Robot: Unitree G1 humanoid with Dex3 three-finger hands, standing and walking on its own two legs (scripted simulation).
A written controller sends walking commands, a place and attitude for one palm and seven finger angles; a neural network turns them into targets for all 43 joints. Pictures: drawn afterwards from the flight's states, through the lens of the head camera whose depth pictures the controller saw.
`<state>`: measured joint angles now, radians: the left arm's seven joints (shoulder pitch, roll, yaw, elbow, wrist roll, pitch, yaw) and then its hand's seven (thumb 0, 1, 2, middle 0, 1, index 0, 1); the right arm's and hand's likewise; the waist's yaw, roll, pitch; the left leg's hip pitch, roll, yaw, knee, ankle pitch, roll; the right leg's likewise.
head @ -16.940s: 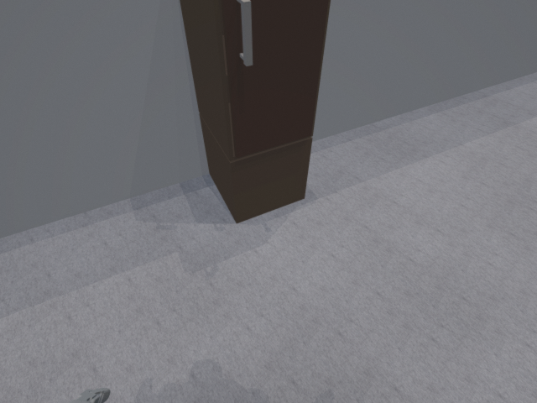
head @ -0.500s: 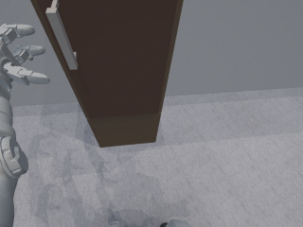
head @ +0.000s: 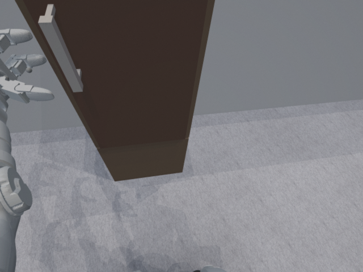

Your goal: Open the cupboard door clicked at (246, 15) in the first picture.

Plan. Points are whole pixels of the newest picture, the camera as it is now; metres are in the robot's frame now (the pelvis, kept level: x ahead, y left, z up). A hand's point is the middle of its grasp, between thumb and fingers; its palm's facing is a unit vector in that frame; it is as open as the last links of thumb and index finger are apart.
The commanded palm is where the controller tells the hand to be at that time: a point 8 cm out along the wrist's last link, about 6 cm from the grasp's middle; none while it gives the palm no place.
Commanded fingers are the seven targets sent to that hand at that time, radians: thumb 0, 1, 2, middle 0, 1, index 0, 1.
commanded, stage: move the hooked fingers beside the handle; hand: left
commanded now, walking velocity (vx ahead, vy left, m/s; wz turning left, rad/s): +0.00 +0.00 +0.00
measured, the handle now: (65, 52) +0.55 +0.22 +0.14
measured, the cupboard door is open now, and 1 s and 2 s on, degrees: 0 0 0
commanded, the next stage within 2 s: slide the fingers in behind the handle in 1.08 s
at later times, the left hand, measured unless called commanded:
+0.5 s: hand (32, 67) +0.50 +0.26 +0.15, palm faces +0.08 -1.00 +0.02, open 14.0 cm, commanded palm +0.47 +0.31 +0.14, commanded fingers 0.00 -0.50 0.30 -0.30 -1.20 -0.30 -1.20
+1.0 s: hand (27, 74) +0.48 +0.27 +0.15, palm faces +0.08 -1.00 +0.00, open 14.0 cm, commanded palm +0.46 +0.31 +0.14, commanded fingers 0.00 -0.50 0.30 -0.30 -1.20 -0.30 -1.20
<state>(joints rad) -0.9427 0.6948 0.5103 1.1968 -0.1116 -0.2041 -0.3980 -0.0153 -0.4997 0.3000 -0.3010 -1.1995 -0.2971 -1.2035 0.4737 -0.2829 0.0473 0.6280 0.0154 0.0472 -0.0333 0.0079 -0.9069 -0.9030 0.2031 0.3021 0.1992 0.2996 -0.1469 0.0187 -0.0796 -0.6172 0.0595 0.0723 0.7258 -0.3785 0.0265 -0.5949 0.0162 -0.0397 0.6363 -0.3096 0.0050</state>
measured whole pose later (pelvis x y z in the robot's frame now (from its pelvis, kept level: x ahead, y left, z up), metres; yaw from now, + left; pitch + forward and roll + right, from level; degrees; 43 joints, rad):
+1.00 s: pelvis -0.01 +0.00 +0.00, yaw +1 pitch +16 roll -3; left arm -0.96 0.69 0.47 1.19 -0.12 -0.22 -0.39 -0.02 -0.50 0.30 -0.30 -1.20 -0.30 -1.20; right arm 0.44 -0.29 0.04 0.62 0.01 0.05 -0.04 0.01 -0.91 -0.90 0.20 0.30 0.20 0.30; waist -0.15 0.02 -0.08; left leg -0.65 0.05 0.05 0.76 -0.38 0.03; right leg -0.62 0.01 -0.06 0.66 -0.31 0.01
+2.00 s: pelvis -0.01 -0.01 +0.00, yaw +1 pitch +15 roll -2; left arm -1.00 0.57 0.42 1.20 -0.10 -0.22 -0.27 -0.02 -0.50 0.30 -0.30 -1.20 -0.30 -1.20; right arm 0.41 -0.28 0.04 0.63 0.00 0.01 -0.03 0.01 -0.91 -0.90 0.20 0.30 0.20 0.30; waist -0.15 0.03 -0.08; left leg -0.65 0.05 0.04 0.76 -0.38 0.02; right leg -0.62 0.01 -0.06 0.68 -0.32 0.00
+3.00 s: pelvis -0.01 -0.01 +0.00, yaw +1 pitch +15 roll -2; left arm -1.01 0.51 0.39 1.20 -0.09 -0.25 -0.20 -0.02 -0.45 0.32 -0.30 -1.21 -0.30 -1.21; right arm 0.43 -0.28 0.03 0.66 0.00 -0.01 -0.02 0.01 -0.91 -0.90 0.20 0.30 0.20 0.30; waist -0.15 0.03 -0.08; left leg -0.64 0.05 0.04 0.75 -0.37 0.01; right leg -0.62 0.01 -0.06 0.68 -0.32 -0.01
